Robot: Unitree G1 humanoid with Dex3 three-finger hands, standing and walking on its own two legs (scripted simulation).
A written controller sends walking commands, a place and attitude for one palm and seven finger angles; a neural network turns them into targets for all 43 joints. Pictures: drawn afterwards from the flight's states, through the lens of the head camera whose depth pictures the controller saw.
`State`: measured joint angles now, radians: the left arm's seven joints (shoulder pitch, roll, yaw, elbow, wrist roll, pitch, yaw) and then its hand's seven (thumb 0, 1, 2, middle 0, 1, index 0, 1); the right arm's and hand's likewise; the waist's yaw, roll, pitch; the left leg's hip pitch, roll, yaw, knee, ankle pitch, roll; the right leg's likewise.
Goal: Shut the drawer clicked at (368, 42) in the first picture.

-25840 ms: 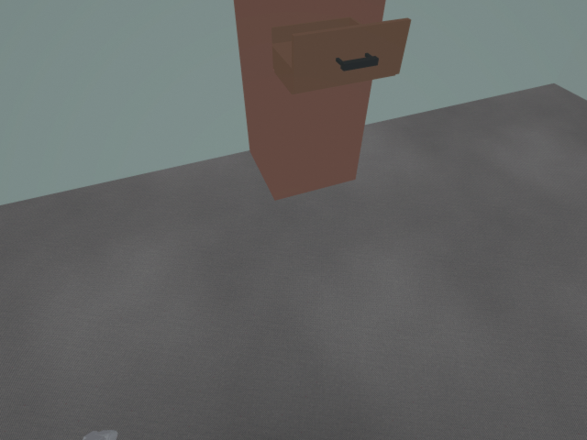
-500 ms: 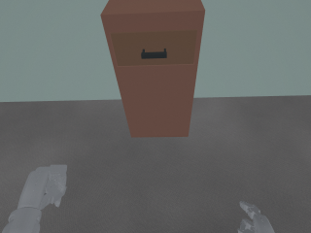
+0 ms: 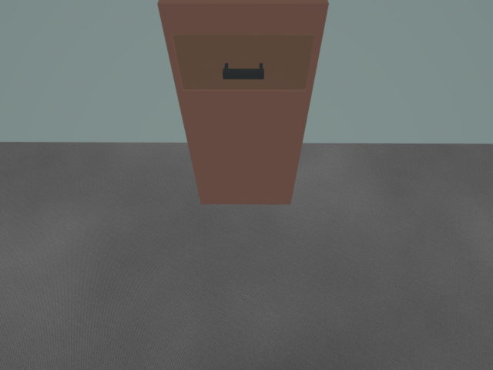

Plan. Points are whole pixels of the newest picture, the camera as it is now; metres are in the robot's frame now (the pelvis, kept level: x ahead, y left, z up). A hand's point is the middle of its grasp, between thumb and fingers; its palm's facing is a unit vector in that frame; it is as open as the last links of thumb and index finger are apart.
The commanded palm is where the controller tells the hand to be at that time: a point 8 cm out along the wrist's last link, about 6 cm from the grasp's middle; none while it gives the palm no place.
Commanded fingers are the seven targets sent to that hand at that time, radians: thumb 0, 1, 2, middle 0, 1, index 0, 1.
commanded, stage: let the arm hang, fingers relaxed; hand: left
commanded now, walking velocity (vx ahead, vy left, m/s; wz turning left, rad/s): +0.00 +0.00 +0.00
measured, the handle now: (243, 70) +0.92 +0.06 -0.02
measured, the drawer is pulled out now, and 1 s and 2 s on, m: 0.00 0.00 0.00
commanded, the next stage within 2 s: look to check the result in 0.50 s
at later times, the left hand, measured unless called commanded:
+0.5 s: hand out of the picture +0.01 +0.16 -0.17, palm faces +0.01 -0.98 -0.21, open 7.3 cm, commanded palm none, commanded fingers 0.00 0.90 0.90 -0.20 -0.30 -0.20 -0.30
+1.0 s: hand out of the picture +0.03 +0.16 -0.17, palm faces +0.01 -0.97 -0.22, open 7.4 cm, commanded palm none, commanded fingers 0.00 0.90 0.90 -0.20 -0.30 -0.20 -0.30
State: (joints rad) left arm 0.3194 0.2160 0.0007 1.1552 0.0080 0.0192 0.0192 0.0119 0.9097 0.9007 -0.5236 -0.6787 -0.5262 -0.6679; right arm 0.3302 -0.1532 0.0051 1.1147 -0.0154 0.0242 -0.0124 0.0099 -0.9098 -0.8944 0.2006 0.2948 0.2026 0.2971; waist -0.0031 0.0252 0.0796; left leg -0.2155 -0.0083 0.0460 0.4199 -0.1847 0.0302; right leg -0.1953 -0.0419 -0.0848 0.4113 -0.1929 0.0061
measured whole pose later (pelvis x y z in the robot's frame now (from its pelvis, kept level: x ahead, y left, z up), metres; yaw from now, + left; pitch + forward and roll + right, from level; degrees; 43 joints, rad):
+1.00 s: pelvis +0.02 -0.03 +0.00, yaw +0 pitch -2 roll +0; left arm 0.22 0.17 0.01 1.16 0.01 -0.01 0.02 0.01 0.91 0.90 -0.20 -0.30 -0.20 -0.30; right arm 0.25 -0.17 -0.01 1.14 -0.02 0.00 -0.02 0.01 -0.91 -0.89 0.20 0.29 0.20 0.30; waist -0.01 0.03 0.07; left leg -0.16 0.03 0.04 0.38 -0.19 -0.01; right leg -0.15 -0.01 -0.09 0.39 -0.21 -0.03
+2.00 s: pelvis +0.03 -0.04 +0.00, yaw -1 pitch -2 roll +0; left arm 0.18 0.21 0.01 1.16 0.01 -0.02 0.02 0.01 0.91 0.90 -0.20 -0.30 -0.20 -0.30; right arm 0.21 -0.22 -0.01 1.14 -0.02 0.00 -0.02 0.01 -0.91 -0.89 0.20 0.29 0.20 0.30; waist -0.01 0.03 0.06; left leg -0.12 0.04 0.04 0.34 -0.18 -0.03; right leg -0.11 0.01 -0.09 0.34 -0.20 -0.04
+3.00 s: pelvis +0.03 -0.04 +0.01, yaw -1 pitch -2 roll +0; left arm 0.13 0.27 0.02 1.15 0.01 -0.02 0.01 0.01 0.91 0.90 -0.20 -0.30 -0.20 -0.30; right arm 0.16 -0.28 -0.01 1.14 -0.02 0.00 -0.01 0.01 -0.91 -0.89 0.20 0.30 0.20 0.30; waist -0.02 0.03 0.06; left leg -0.10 0.04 0.05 0.30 -0.17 -0.03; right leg -0.10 0.02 -0.08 0.31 -0.19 -0.04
